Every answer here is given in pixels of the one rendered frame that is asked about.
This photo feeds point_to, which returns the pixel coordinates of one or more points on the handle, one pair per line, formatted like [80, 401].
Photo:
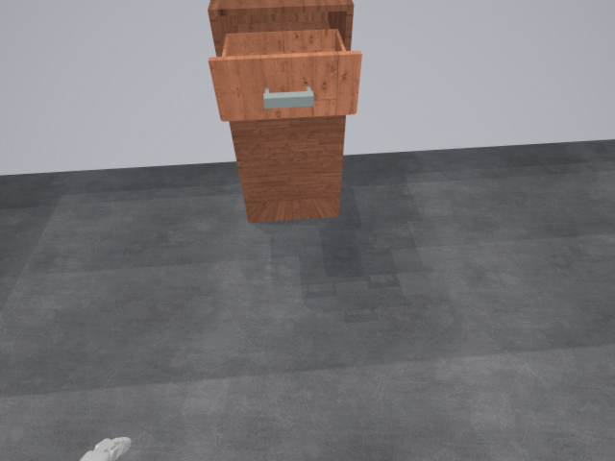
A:
[288, 99]

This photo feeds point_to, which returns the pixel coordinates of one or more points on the cabinet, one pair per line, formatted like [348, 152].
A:
[289, 168]

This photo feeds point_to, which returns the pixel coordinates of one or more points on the drawer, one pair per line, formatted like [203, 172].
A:
[287, 61]

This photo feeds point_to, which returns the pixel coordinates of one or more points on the left robot hand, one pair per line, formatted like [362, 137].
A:
[108, 450]

